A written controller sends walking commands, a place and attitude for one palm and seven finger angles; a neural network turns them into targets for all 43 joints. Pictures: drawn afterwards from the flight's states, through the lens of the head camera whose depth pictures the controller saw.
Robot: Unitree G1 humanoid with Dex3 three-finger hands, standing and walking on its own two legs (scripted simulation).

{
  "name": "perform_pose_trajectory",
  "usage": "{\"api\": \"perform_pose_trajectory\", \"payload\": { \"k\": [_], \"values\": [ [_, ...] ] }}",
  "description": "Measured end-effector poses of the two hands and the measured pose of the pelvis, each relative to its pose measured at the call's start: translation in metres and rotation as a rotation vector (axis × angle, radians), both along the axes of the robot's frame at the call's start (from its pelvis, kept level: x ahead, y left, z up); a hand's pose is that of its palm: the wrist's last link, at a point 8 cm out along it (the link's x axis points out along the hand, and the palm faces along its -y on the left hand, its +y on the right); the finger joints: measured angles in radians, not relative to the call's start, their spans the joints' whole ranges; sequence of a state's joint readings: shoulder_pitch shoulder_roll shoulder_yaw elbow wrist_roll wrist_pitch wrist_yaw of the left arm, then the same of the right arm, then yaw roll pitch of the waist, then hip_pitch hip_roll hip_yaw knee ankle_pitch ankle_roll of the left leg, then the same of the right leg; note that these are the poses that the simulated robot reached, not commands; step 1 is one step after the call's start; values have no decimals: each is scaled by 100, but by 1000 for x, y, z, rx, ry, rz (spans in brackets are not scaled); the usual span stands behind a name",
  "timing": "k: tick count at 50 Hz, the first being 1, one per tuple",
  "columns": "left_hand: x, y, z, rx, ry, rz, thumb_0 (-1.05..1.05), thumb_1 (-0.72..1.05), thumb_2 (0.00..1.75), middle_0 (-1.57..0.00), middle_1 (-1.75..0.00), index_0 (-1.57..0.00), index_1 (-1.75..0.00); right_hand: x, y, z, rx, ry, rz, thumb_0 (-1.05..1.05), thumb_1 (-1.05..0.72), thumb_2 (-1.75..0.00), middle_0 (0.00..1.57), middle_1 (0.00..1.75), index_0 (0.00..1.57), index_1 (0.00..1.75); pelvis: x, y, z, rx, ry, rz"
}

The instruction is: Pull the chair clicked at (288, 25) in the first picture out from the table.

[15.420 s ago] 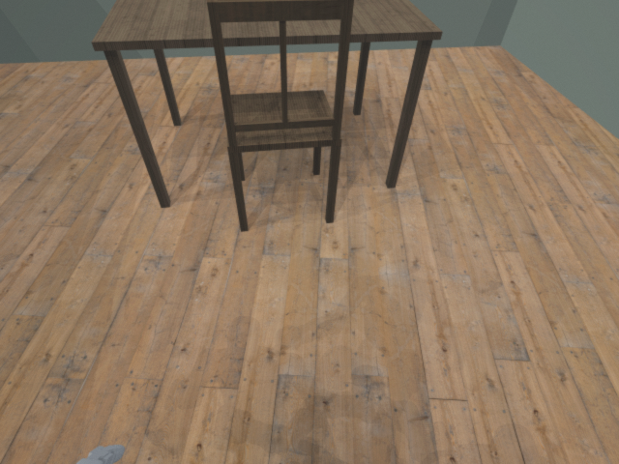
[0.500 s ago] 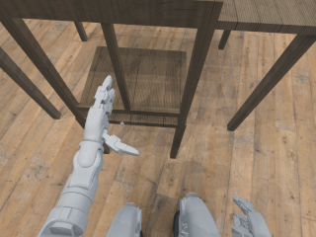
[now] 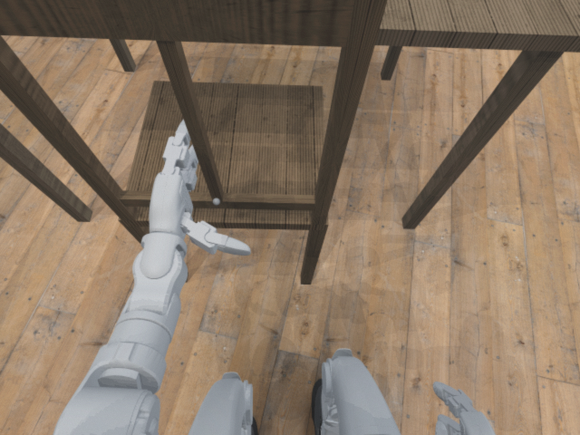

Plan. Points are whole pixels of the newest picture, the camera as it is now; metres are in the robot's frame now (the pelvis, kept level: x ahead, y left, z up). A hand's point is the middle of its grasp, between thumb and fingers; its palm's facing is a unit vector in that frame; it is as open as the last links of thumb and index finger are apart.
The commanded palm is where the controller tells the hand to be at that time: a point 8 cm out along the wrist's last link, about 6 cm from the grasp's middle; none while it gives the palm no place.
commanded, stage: push the fingers through the gap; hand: left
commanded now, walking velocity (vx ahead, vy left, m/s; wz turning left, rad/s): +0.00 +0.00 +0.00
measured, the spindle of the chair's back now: (200, 139) +0.51 +0.11 +0.05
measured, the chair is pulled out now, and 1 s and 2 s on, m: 0.00 0.00 0.00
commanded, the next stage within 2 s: hook a spindle and tug to test in 0.84 s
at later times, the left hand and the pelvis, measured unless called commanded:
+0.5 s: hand (222, 167) +0.48 +0.08 +0.02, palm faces -0.07 -1.00 -0.06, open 16.9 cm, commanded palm +0.45 +0.14 +0.02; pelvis +0.00 +0.00 +0.00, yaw -1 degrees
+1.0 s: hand (214, 166) +0.48 +0.09 +0.02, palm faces -0.06 -1.00 -0.06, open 16.9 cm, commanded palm +0.45 +0.14 +0.02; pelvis +0.00 +0.01 +0.00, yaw -1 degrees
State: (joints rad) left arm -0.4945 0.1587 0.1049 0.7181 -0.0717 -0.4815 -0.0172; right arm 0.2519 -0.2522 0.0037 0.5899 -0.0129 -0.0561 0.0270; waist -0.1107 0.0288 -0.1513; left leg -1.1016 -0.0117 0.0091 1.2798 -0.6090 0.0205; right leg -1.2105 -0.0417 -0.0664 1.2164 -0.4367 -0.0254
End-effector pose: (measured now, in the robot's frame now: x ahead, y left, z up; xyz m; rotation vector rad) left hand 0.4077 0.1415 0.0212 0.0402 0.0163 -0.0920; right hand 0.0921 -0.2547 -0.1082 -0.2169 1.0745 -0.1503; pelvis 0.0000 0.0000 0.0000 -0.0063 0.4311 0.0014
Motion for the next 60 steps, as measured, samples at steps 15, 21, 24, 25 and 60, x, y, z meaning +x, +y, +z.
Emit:
{"api": "perform_pose_trajectory", "payload": {
  "k": [15,21,24,25,60],
  "values": [
    [40,-2,-3,17,-3,17,-1,-50,30,-7,-8,-6,-8,-30,2,-9,2,96,-29,0,-90,-90,20,30,20,30,-2,2,-5,-2,31,-4],
    [50,-8,4,6,-32,16,-1,-49,30,-7,-8,-6,-8,-42,2,-9,6,135,-50,0,-90,-90,20,30,20,30,1,3,-4,-2,40,-11],
    [53,-8,4,12,-30,19,-1,-49,30,-7,-8,-6,-8,-47,3,-8,8,152,-55,0,-90,-90,20,30,20,30,1,3,-3,-2,40,-12],
    [53,-7,3,14,-25,22,-1,-49,30,-7,-8,-6,-8,-48,3,-8,9,157,-55,0,-90,-90,20,30,20,30,1,3,-3,-2,40,-13],
    [52,-4,-2,-5,-7,11,-1,-50,30,-16,-38,-15,-37,-44,9,-4,7,167,-50,0,-90,-90,20,30,20,30,2,8,-2,-14,39,-9]
  ]
}}
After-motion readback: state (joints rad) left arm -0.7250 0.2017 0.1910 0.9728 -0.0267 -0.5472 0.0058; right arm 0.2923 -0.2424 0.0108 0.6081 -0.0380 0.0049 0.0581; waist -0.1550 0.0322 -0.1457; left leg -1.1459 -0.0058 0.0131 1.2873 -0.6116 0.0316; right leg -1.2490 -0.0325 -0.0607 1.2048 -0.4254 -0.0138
